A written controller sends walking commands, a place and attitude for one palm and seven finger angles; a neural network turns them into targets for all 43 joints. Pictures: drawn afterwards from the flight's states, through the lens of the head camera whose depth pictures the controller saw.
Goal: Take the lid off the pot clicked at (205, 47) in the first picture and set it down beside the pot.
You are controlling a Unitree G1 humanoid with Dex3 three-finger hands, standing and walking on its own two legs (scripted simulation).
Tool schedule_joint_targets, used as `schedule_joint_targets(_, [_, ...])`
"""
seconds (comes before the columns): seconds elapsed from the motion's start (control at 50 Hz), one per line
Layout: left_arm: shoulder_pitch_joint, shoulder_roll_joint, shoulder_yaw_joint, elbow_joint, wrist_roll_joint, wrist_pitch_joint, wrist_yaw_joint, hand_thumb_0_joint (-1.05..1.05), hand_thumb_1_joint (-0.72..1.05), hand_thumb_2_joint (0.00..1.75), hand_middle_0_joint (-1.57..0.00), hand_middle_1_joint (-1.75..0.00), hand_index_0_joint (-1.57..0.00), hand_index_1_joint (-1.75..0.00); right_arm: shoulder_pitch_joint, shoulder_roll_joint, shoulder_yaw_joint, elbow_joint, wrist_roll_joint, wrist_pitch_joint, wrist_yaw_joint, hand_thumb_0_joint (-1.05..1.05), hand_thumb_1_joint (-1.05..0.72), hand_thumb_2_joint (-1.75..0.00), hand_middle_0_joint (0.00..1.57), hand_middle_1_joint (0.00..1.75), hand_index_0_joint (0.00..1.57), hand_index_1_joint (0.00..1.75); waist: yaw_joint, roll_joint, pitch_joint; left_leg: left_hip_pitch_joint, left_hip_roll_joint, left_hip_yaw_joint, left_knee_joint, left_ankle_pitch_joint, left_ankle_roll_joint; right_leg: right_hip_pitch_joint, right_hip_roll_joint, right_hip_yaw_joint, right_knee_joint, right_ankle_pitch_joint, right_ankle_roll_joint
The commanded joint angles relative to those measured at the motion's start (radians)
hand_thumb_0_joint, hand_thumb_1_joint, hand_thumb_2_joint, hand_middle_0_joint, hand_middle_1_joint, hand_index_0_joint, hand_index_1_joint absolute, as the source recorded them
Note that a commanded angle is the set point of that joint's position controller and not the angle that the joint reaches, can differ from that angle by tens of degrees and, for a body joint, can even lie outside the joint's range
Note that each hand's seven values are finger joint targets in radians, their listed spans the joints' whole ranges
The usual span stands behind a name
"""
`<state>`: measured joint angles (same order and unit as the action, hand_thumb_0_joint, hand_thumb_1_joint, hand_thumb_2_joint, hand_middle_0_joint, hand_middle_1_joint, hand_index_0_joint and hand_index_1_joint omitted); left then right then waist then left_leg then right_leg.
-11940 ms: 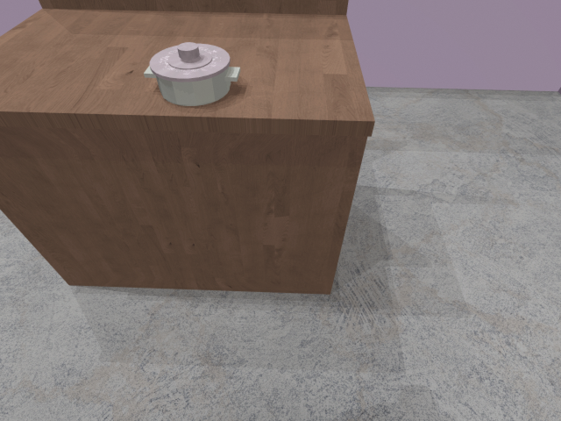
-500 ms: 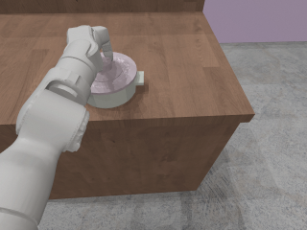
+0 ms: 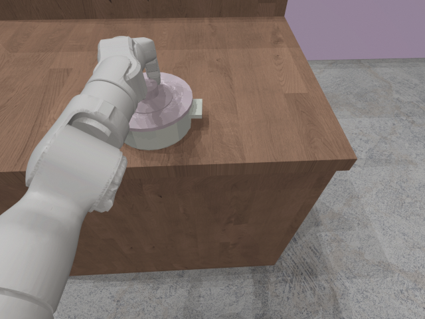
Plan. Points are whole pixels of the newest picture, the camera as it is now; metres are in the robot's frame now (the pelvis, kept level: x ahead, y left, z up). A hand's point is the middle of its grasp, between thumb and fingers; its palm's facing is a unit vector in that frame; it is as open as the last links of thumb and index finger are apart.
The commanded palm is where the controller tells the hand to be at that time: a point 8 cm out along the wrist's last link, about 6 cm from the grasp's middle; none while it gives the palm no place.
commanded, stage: lower the open fingers around the knob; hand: left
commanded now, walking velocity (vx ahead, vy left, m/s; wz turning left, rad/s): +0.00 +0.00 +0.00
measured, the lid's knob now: (146, 89) +0.53 +0.08 +0.16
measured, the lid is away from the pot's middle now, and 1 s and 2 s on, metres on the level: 0.00 0.00 0.01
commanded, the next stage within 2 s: close the fingers and squeeze the knob in 0.36 s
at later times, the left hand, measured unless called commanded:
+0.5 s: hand (140, 88) +0.49 +0.08 +0.19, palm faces -0.41 -0.06 -0.91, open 10.3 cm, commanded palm +0.51 +0.08 +0.22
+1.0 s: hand (146, 92) +0.49 +0.08 +0.18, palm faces -0.42 -0.06 -0.91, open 8.8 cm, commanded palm +0.50 +0.08 +0.22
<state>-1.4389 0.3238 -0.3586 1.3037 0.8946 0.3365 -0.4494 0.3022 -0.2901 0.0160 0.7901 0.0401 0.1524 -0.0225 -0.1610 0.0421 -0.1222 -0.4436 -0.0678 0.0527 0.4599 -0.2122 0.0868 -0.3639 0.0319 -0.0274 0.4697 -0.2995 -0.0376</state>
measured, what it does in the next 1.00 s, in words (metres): stands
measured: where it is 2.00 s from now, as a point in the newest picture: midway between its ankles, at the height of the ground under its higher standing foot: outside the picture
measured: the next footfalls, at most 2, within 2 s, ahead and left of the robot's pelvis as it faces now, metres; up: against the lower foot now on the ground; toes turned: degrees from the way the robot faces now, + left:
none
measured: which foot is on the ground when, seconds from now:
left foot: down 0.00-1.00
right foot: down 0.00-1.00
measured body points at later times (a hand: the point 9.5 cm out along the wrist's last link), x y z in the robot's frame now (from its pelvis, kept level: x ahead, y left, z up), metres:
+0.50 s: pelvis +0.00 +0.00 +0.00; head +0.04 -0.01 +0.45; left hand +0.51 +0.09 +0.24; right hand +0.01 -0.27 -0.14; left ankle +0.00 +0.06 -0.74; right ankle -0.05 -0.10 -0.74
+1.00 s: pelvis +0.00 +0.00 +0.00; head +0.03 -0.02 +0.45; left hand +0.50 +0.08 +0.23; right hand +0.00 -0.28 -0.14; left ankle +0.00 +0.06 -0.74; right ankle -0.05 -0.10 -0.74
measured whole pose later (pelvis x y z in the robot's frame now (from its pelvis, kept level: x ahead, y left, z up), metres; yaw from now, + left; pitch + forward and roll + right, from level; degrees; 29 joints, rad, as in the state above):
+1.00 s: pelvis +0.00 +0.00 +0.00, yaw +0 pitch +11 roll +0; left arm -1.41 0.30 -0.35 1.31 0.89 0.31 -0.42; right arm 0.31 -0.29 0.02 0.80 0.04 0.11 -0.03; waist -0.16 0.05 -0.12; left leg -0.43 -0.07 0.05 0.45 -0.20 0.08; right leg -0.36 0.04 -0.02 0.47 -0.30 -0.04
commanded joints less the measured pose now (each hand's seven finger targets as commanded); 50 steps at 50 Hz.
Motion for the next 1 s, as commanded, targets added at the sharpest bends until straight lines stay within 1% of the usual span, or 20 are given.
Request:
schedule_joint_targets(0.0, [-0.519, 0.123, 0.014, -0.115, 0.021, -0.002, 0.020, 0.00, -0.41, 1.74, -0.88, -0.08, -0.88, -0.08, 0.050, -0.167, -0.050, -0.058, -0.003, -0.020, -0.012, 0.00, -0.90, -0.90, 0.20, 0.30, 0.20, 0.30, -0.027, -0.111, -0.317, 0.354, -0.001, -0.088, 0.037, 0.366, 0.006, -0.050, 0.037, 0.033, -0.047, 0.374, 0.004])
schedule_joint_targets(0.08, [-0.537, 0.167, 0.042, -0.116, 0.018, 0.001, 0.025, 0.00, -0.41, 1.74, -0.88, -0.08, -0.88, -0.08, 0.052, -0.168, -0.048, -0.061, -0.007, -0.023, -0.019, 0.00, -0.90, -0.90, 0.20, 0.30, 0.20, 0.30, -0.023, -0.126, -0.350, 0.325, -0.010, -0.075, 0.034, 0.340, 0.011, 0.003, 0.032, 0.042, -0.042, 0.413, 0.005])
schedule_joint_targets(0.14, [-0.528, 0.091, -0.002, -0.146, -0.001, -0.003, 0.023, 0.00, -0.41, 1.74, -0.88, -0.08, -0.88, -0.08, 0.050, -0.167, -0.053, -0.063, -0.002, -0.024, -0.012, 0.00, -0.90, -0.90, 0.20, 0.30, 0.20, 0.30, -0.024, -0.069, -0.350, 0.378, 0.003, -0.091, 0.043, 0.418, 0.003, -0.044, 0.031, 0.031, -0.038, 0.405, -0.001])
schedule_joint_targets(0.18, [-0.526, 0.091, -0.003, -0.121, 0.024, -0.005, 0.023, 0.00, -0.41, 1.74, -0.88, -0.08, -0.88, -0.08, 0.050, -0.164, -0.052, -0.056, -0.004, -0.022, -0.009, 0.00, -0.90, -0.90, 0.20, 0.30, 0.20, 0.30, -0.023, -0.066, -0.342, 0.394, 0.008, -0.100, 0.050, 0.432, -0.002, -0.083, 0.038, 0.029, -0.036, 0.373, 0.001])
schedule_joint_targets(0.26, [-0.536, 0.146, 0.044, -0.181, 0.015, -0.016, 0.029, 0.00, -0.41, 1.74, -0.88, -0.08, -0.88, -0.08, 0.048, -0.164, -0.053, -0.066, -0.011, -0.026, -0.010, 0.00, -0.90, -0.90, 0.20, 0.30, 0.20, 0.30, -0.008, -0.073, -0.404, 0.409, 0.007, -0.102, 0.051, 0.460, -0.003, -0.033, 0.035, 0.034, -0.027, 0.400, -0.001])
schedule_joint_targets(0.34, [-0.524, 0.068, -0.006, -0.173, -0.014, -0.011, 0.025, 0.00, -0.41, 1.74, -0.88, -0.08, -0.88, -0.08, 0.052, -0.163, -0.055, -0.065, -0.005, -0.030, -0.009, 0.00, -0.90, -0.90, 0.20, 0.30, 0.20, 0.30, -0.019, -0.076, -0.348, 0.406, 0.010, -0.103, 0.047, 0.455, -0.001, -0.063, 0.036, 0.025, -0.040, 0.386, -0.002])
schedule_joint_targets(0.42, [-0.535, 0.115, 0.017, -0.117, 0.009, 0.000, 0.028, 0.00, -0.41, 1.74, -0.88, -0.08, -0.88, -0.08, 0.052, -0.163, -0.049, -0.055, -0.006, -0.033, -0.014, 0.00, -0.90, -0.90, 0.20, 0.30, 0.20, 0.30, -0.024, -0.123, -0.321, 0.358, 0.001, -0.094, 0.032, 0.345, 0.006, -0.053, 0.038, 0.032, -0.046, 0.352, 0.002])
schedule_joint_targets(0.44, [-0.539, 0.125, 0.030, -0.143, -0.011, -0.004, 0.035, 0.00, -0.41, 1.74, -0.88, -0.08, -0.88, -0.08, 0.057, -0.170, -0.051, -0.055, -0.005, -0.033, -0.016, 0.00, -0.90, -0.90, 0.20, 0.30, 0.20, 0.30, -0.025, -0.098, -0.326, 0.360, 0.003, -0.093, 0.029, 0.356, 0.004, -0.041, 0.033, 0.030, -0.047, 0.368, -0.003])
schedule_joint_targets(0.46, [-0.537, 0.137, 0.031, -0.105, 0.011, 0.002, 0.036, 0.00, -0.06, 0.86, -0.43, -0.82, -0.43, -0.82, 0.050, -0.165, -0.044, -0.051, -0.005, -0.032, -0.018, 0.00, -0.90, -0.90, 0.20, 0.30, 0.20, 0.30, -0.021, -0.116, -0.326, 0.344, 0.002, -0.094, 0.025, 0.336, 0.003, -0.038, 0.034, 0.033, -0.041, 0.356, -0.001])
schedule_joint_targets(0.48, [-0.560, 0.088, 0.001, -0.106, 0.008, 0.004, 0.034, 0.00, -0.05, 0.86, -0.43, -0.83, -0.43, -0.83, 0.051, -0.164, -0.045, -0.051, -0.003, -0.034, -0.018, 0.00, -0.90, -0.90, 0.20, 0.30, 0.20, 0.30, -0.035, -0.105, -0.314, 0.349, 0.002, -0.094, 0.024, 0.326, 0.005, -0.066, 0.035, 0.032, -0.046, 0.346, 0.000])
schedule_joint_targets(0.54, [-0.566, 0.078, 0.000, -0.148, -0.005, -0.007, 0.041, 0.00, -0.03, 0.88, -0.44, -0.88, -0.44, -0.88, 0.051, -0.163, -0.050, -0.053, -0.005, -0.040, -0.015, 0.00, -0.90, -0.90, 0.20, 0.30, 0.20, 0.30, -0.027, -0.055, -0.337, 0.388, 0.010, -0.104, 0.035, 0.384, -0.003, -0.077, 0.033, 0.028, -0.038, 0.349, -0.006])
schedule_joint_targets(0.6, [-0.565, 0.102, 0.017, -0.178, 0.019, -0.028, 0.042, 0.00, -0.01, 0.89, -0.45, -0.91, -0.45, -0.91, 0.051, -0.156, -0.052, -0.061, -0.010, -0.049, -0.012, 0.00, -0.90, -0.90, 0.20, 0.30, 0.20, 0.30, -0.015, -0.052, -0.420, 0.441, 0.018, -0.119, 0.050, 0.457, -0.012, -0.073, 0.036, 0.033, -0.027, 0.352, -0.004])
schedule_joint_targets(0.64, [-0.562, 0.055, -0.006, -0.195, -0.004, -0.037, 0.045, 0.00, 0.01, 0.89, -0.45, -0.94, -0.45, -0.94, 0.054, -0.154, -0.055, -0.060, -0.007, -0.051, -0.010, 0.00, -0.90, -0.90, 0.20, 0.30, 0.20, 0.30, -0.019, -0.032, -0.401, 0.458, 0.024, -0.124, 0.052, 0.496, -0.016, -0.092, 0.035, 0.025, -0.030, 0.356, -0.007])
schedule_joint_targets(0.7, [-0.581, 0.186, 0.074, -0.149, 0.016, -0.026, 0.060, 0.00, 0.04, 0.89, -0.47, -0.97, -0.47, -0.97, 0.059, -0.157, -0.046, -0.054, -0.009, -0.053, -0.023, 0.00, -0.90, -0.90, 0.20, 0.30, 0.20, 0.30, -0.019, -0.130, -0.365, 0.363, 0.004, -0.096, 0.025, 0.340, 0.004, -0.022, 0.037, 0.040, -0.047, 0.351, 0.001])
schedule_joint_targets(0.72, [-0.600, 0.181, 0.065, -0.138, 0.014, -0.021, 0.063, 0.00, 0.04, 0.89, -0.47, -0.98, -0.47, -0.98, 0.056, -0.155, -0.042, -0.054, -0.006, -0.056, -0.027, 0.00, -0.90, -0.90, 0.20, 0.30, 0.20, 0.30, -0.026, -0.142, -0.351, 0.336, 0.000, -0.089, 0.015, 0.313, 0.008, -0.006, 0.034, 0.044, -0.047, 0.368, 0.000])
schedule_joint_targets(0.74, [-0.605, 0.157, 0.056, -0.183, -0.014, -0.027, 0.069, 0.00, 0.05, 0.89, -0.48, -0.99, -0.48, -0.99, 0.053, -0.156, -0.046, -0.061, -0.004, -0.060, -0.027, 0.00, -0.90, -0.90, 0.20, 0.30, 0.20, 0.30, -0.018, -0.091, -0.363, 0.352, 0.002, -0.090, 0.015, 0.343, 0.005, 0.000, 0.029, 0.042, -0.046, 0.385, -0.004])
schedule_joint_targets(0.76, [-0.590, 0.122, 0.031, -0.152, -0.001, -0.023, 0.066, 0.00, 0.06, 0.89, -0.48, -1.00, -0.48, -1.00, 0.050, -0.149, -0.043, -0.057, -0.005, -0.066, -0.027, 0.00, -0.90, -0.90, 0.20, 0.30, 0.20, 0.30, -0.020, -0.116, -0.371, 0.365, 0.000, -0.093, 0.020, 0.358, 0.006, -0.009, 0.032, 0.043, -0.044, 0.385, 0.001])
schedule_joint_targets(0.82, [-0.565, 0.139, 0.034, -0.147, 0.019, -0.022, 0.065, 0.00, 0.09, 0.89, -0.50, -1.02, -0.50, -1.02, 0.052, -0.154, -0.043, -0.057, -0.003, -0.067, -0.024, 0.00, -0.90, -0.90, 0.20, 0.30, 0.20, 0.30, -0.017, -0.115, -0.350, 0.363, 0.005, -0.094, 0.019, 0.359, 0.005, -0.021, 0.033, 0.043, -0.049, 0.372, 0.002])
schedule_joint_targets(0.84, [-0.557, 0.106, 0.015, -0.165, 0.006, -0.027, 0.065, 0.00, 0.10, 0.89, -0.51, -1.03, -0.51, -1.03, 0.046, -0.155, -0.047, -0.059, -0.004, -0.066, -0.023, 0.00, -0.90, -0.90, 0.20, 0.30, 0.20, 0.30, -0.017, -0.059, -0.355, 0.387, 0.010, -0.095, 0.026, 0.400, 0.001, -0.034, 0.030, 0.043, -0.049, 0.384, -0.003])
schedule_joint_targets(0.98, [-0.568, 0.139, 0.035, -0.186, 0.009, -0.039, 0.055, 0.00, 0.18, 0.86, -0.55, -1.07, -0.55, -1.07, 0.045, -0.149, -0.048, -0.065, -0.006, -0.068, -0.022, 0.00, -0.90, -0.90, 0.20, 0.30, 0.20, 0.30, -0.013, -0.087, -0.383, 0.393, 0.003, -0.088, 0.028, 0.384, 0.006, -0.010, 0.033, 0.045, -0.048, 0.395, 0.003])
